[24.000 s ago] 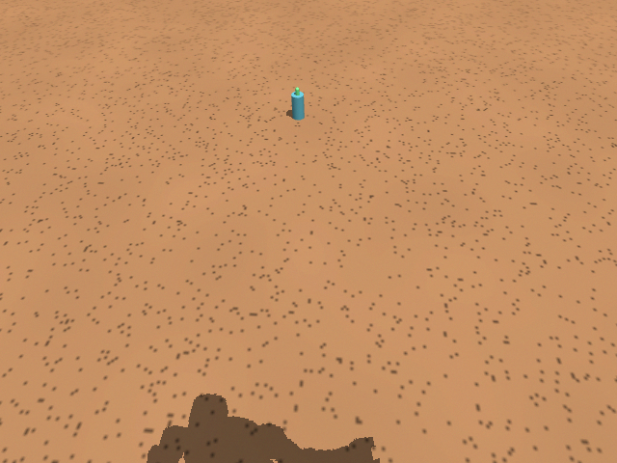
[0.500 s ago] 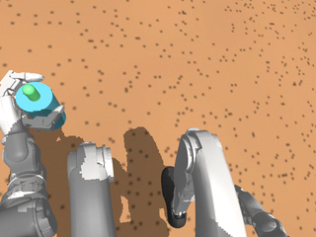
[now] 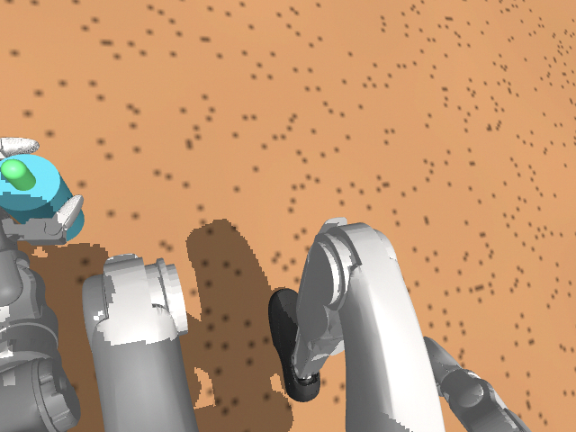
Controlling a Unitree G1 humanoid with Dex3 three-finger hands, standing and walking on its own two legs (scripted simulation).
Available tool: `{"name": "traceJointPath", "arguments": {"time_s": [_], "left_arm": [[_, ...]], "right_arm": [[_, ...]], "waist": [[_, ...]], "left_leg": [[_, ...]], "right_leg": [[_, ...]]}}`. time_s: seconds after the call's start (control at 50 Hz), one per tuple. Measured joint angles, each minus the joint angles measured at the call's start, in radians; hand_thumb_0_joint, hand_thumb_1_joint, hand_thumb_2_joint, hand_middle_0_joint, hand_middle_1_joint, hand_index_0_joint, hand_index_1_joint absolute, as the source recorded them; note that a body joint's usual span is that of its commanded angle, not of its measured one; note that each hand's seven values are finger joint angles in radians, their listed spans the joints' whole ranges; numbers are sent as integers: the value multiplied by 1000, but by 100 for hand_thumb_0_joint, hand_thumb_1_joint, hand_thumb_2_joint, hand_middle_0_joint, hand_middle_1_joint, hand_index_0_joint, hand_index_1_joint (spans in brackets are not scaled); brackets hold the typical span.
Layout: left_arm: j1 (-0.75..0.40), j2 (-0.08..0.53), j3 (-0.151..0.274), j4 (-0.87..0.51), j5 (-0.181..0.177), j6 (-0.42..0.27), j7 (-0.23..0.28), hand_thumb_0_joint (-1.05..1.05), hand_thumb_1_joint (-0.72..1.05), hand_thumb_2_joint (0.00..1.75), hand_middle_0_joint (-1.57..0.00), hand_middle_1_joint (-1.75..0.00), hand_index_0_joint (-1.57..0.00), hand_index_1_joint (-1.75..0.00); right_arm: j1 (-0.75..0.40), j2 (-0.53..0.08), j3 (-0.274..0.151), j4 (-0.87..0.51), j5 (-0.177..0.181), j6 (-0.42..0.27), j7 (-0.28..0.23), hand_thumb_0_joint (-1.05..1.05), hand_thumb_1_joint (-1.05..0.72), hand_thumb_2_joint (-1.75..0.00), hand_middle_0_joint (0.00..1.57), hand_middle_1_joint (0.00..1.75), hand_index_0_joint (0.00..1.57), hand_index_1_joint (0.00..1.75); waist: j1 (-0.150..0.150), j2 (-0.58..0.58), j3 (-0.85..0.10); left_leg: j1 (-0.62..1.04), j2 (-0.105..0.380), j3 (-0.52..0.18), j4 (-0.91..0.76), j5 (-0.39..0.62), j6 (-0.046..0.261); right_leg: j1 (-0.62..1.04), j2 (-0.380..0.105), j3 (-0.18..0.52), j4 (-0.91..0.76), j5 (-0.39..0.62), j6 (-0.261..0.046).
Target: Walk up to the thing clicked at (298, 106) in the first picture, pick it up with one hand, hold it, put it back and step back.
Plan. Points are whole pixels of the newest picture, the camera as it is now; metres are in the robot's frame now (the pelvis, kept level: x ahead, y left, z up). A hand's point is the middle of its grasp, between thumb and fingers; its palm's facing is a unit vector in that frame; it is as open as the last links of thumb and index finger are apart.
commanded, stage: lower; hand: left
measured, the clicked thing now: (38, 198) +0.42 +0.25 -0.13
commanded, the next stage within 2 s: loosen in 1.16 s
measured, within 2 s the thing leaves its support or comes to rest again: rests again in 1.26 s
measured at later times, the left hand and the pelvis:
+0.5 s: hand (44, 201) +0.42 +0.25 -0.16, palm faces +0.33 -0.95 +0.00, open 9.8 cm; pelvis -0.01 +0.01 -0.01, yaw -3 degrees
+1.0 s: hand (49, 202) +0.43 +0.25 -0.18, palm faces +0.33 -0.94 -0.01, open 9.8 cm; pelvis -0.01 +0.01 -0.01, yaw -5 degrees
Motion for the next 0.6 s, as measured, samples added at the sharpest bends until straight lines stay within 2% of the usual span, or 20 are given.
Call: {"name": "traceJointPath", "arguments": {"time_s": [0.12,0.28,0.38,0.6], "left_arm": [[6,38,29,15,11,-36,28,4,-36,114,-76,-105,-71,-105],[10,83,10,45,4,-69,41,4,-36,114,-76,-105,-71,-105],[6,95,13,89,-6,-86,54,4,-36,114,-76,-105,-71,-105],[-6,149,36,149,17,-135,82,4,-36,114,-76,-105,-71,-105]], "right_arm": [[-15,-7,35,-5,-27,2,4,0,-91,-90,20,30,20,30],[-41,-25,70,-15,-51,-2,10,0,-92,-91,20,30,20,30],[-62,-30,96,-28,-60,-4,13,0,-91,-90,20,30,20,30],[-93,-31,147,-56,-88,-10,16,0,-91,-90,20,30,20,30]], "waist": [[-15,-26,36],[-23,-39,67],[-30,-50,80],[-41,-85,114]], "left_leg": [[2,-2,-22,23,-7,-1],[10,-5,-41,42,-11,3],[17,-5,-56,53,-8,4],[24,-3,-84,77,-4,9]], "right_leg": [[12,4,-18,6,0,4],[32,8,-33,7,0,12],[45,12,-45,7,8,16],[66,24,-66,4,24,22]]}}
